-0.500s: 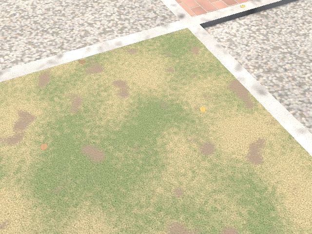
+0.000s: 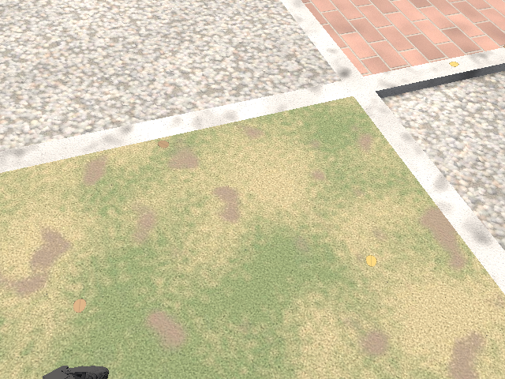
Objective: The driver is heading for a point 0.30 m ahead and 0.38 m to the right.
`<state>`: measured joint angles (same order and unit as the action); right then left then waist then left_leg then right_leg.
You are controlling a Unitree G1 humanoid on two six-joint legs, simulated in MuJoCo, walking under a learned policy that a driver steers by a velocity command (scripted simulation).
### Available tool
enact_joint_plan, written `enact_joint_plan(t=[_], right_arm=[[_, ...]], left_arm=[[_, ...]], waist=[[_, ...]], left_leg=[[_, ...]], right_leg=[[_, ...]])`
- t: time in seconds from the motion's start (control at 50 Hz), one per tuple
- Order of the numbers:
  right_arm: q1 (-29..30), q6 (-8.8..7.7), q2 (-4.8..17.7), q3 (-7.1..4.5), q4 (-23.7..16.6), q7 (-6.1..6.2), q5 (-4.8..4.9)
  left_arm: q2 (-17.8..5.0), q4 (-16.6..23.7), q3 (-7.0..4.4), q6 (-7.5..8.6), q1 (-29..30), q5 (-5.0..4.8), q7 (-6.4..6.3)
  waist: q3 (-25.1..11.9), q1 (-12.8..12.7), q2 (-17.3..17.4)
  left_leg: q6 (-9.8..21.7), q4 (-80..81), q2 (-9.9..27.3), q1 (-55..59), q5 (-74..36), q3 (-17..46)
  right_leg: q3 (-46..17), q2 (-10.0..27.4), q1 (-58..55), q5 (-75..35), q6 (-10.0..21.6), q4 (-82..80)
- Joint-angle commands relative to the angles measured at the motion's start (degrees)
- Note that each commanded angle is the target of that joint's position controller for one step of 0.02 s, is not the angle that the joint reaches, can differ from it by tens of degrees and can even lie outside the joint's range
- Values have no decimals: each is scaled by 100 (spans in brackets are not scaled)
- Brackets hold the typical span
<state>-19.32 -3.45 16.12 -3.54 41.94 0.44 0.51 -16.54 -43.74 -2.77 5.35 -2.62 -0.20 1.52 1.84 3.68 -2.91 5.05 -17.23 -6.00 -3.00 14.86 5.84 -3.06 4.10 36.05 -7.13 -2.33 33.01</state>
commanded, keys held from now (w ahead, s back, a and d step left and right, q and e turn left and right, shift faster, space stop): w+e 0.96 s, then e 0.04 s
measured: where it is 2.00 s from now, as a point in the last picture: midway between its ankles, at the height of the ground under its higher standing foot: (310, 287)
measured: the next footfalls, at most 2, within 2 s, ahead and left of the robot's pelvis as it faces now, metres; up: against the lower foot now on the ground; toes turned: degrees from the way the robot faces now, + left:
right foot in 0.14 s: +0.27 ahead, -0.14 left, +0.00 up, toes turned -3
left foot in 0.64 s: +0.58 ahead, +0.01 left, +0.00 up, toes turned -23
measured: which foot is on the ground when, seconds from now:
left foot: down 0.00-0.14, up 0.16-0.62, down 0.64-1.00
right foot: up 0.00-0.12, down 0.14-0.64, up 0.66-1.00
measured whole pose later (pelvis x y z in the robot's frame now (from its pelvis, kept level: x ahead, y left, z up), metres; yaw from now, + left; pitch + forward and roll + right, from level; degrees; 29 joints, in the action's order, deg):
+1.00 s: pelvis +0.56 -0.11 +0.00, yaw -32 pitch +1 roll +2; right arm -18.7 -4.9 16.8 -4.2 46.9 0.0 -0.1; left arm -17.8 -36.9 -3.8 1.2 -7.8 -1.2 1.7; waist 2.5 5.0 -2.6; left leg 0.8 -14.1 -1.2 -0.6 14.6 -8.8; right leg -2.8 5.7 39.3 2.1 -0.5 45.3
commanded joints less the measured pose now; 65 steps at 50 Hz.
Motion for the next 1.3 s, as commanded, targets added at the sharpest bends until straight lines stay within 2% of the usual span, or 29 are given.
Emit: enact_joint_plan(t=[0.02,0.08,0.14,0.16,0.18,0.2,0.22,0.26,0.34,0.46,0.56,0.62,0.64,0.66,0.68,0.7,0.74,0.78,0.88,1.0,1.06,1.1,1.12,1.14,1.16,1.18,1.2,1.24,1.3], right_arm=[[-377,-46,918,-247,-43,22,-12],[-366,30,996,-276,80,58,-14],[-37,109,1034,-241,-10,115,-61],[-109,99,836,-143,-157,155,-198],[-807,-24,291,1,-238,63,-171],[-391,-165,733,-22,-239,5,-59],[265,-276,917,-74,-413,-53,96],[776,-396,851,-78,-536,-36,-80],[593,-265,623,-60,-598,-15,-162],[1784,-285,329,56,-867,-38,-114],[2156,-389,567,-43,-971,-133,-8],[1173,-460,877,-215,-744,-82,-42],[336,-464,1159,-300,-676,-27,-136],[-181,-370,1548,-405,-476,-40,-179],[-159,-330,1106,-320,-488,-78,-45],[93,-303,758,-226,-535,-62,-37],[534,-256,565,-147,-483,-63,-105],[669,-281,467,-114,-402,-63,-136],[627,-337,756,-227,-142,-63,-84],[510,-193,1001,-263,99,-1,-24],[425,-67,1198,-316,183,55,82],[540,1,1326,-367,137,113,181],[593,15,1215,-329,96,126,197],[345,-15,933,-221,4,101,0],[-482,-82,302,15,-186,-14,-288],[-150,-131,918,-61,-90,-78,-129],[492,-106,1067,-110,-258,-73,58],[691,12,977,-101,-239,81,-69],[411,185,879,-101,-169,131,-123]], left_arm=[[-462,560,-56,128,782,-53,94],[-528,598,-66,147,642,-73,195],[-959,195,-304,110,-960,-38,157],[-1302,95,-376,74,-1824,-24,121],[-1555,15,-439,62,-2004,-61,166],[-1023,38,-318,49,-1973,-198,165],[-857,134,-276,15,-1665,-148,113],[-771,270,-238,-27,-1255,-51,60],[-765,357,-224,-53,-1206,-60,-48],[-972,220,-309,-193,-1665,-135,-230],[-912,141,-320,-314,-1967,-161,-283],[-754,257,-289,-340,-1731,-115,-263],[-447,381,-173,-316,-1694,-25,-231],[-73,517,-50,-266,-2481,-159,-230],[-579,436,-110,-257,-2514,-206,-243],[-917,469,-212,-281,-1962,-192,-239],[-843,623,-243,-306,-1412,-85,-228],[-639,671,-242,-359,-1449,-142,-165],[-356,919,-162,-428,-1021,-101,-102],[-234,1170,-90,-315,-92,-72,98],[-393,1333,-177,-325,-11,-51,201],[-693,1213,-345,-360,-708,-13,215],[-960,1011,-504,-378,-1494,-11,158],[-1392,936,-633,-436,-2028,-18,9],[-1947,1187,-612,-425,-1578,91,-68],[-1550,1388,-546,-421,-1669,79,-20],[-1269,1367,-456,-395,-1349,43,11],[-945,1332,-366,-434,-849,-86,-44],[-1001,1376,-381,-470,-515,90,-105]], waist=[[203,221,743],[173,91,791],[-944,-778,709],[-1650,-1013,6],[-2037,-535,-1526],[-1849,-850,-796],[-1068,-914,-418],[-402,-674,388],[-344,-331,-1],[-161,-735,-111],[-170,-757,-253],[-624,-175,-347],[-1416,200,108],[-2168,-70,1873],[-1895,-23,1753],[-1108,111,1132],[-288,-52,663],[-134,-243,938],[-14,-253,729],[210,20,571],[27,-77,773],[-402,-515,888],[-800,-945,704],[-1246,-1099,-105],[-2105,-277,-1414],[-3075,-861,-558],[-2247,-860,-220],[-1100,-493,197],[-928,-128,-108]], left_leg=[[712,403,1741,217,-1528,646],[565,33,1953,858,-2654,497],[204,-1948,1496,505,-5190,-174],[-22,-3660,1167,-657,-3431,-418],[-482,-5487,47,-3056,1341,-362],[-424,-5928,313,-3768,1591,280],[-379,-5829,564,-4092,1078,223],[-409,-5050,897,-3815,491,61],[-701,-4023,1042,-3296,321,-97],[-939,-1753,636,-2595,-1808,-287],[-762,-976,496,-2291,-1572,-28],[-332,-602,670,-801,-1283,-77],[49,-800,1540,647,-966,685],[956,-492,2806,2504,112,3094],[953,-167,3015,2335,1290,3906],[713,-44,2749,1639,1302,3088],[531,200,2294,416,-22,1805],[467,498,2021,-170,-555,1057],[675,891,2100,-253,-1437,92],[362,666,1894,-79,-2649,-1109],[155,13,1986,315,-3955,-1353],[-15,-1096,1933,376,-5086,-1484],[-213,-2174,1721,-9,-4793,-1621],[-565,-3897,1357,-1301,-2436,-1667],[-929,-6067,401,-3388,2746,-1079],[-860,-6555,475,-3446,2514,13],[-766,-6369,689,-3742,1900,-16],[-816,-5516,1006,-3601,1203,-111],[-917,-4863,917,-2697,881,-202]], right_leg=[[148,-52,134,95,245,-278],[263,-159,161,893,558,-410],[533,-621,-2261,872,1006,-467],[-920,338,-3849,663,1393,-403],[-3849,1459,-5592,1841,2404,-1073],[-4196,1398,-5711,2865,2231,-1528],[-3409,1238,-5059,2684,2016,-1638],[-2516,836,-3785,1456,1861,-1791],[-1862,518,-2909,322,1932,-2057],[-1269,-11,-2149,471,1467,-1993],[-2016,260,-2837,964,1298,-1385],[-2013,32,-2762,374,1015,-352],[-1601,-284,-2126,980,828,1084],[-786,-1100,-156,3677,458,2857],[-798,-634,619,4067,387,3707],[-757,-422,827,3543,336,3973],[-507,-97,641,2841,245,3703],[-396,125,274,2582,228,3430],[-272,299,551,1826,93,2519],[290,71,28,488,237,701],[564,-196,-397,899,430,287],[770,-573,-1314,1252,680,32],[757,-756,-2418,703,886,-390],[-252,-33,-3922,-1186,1240,-414],[-2945,1660,-5665,-3146,2537,-85],[-3475,1779,-5579,-1985,2761,-634],[-2716,1440,-4918,-1365,2444,-853],[-1931,898,-3300,-619,1941,-1140],[-1540,594,-1964,-899,1887,-1376]])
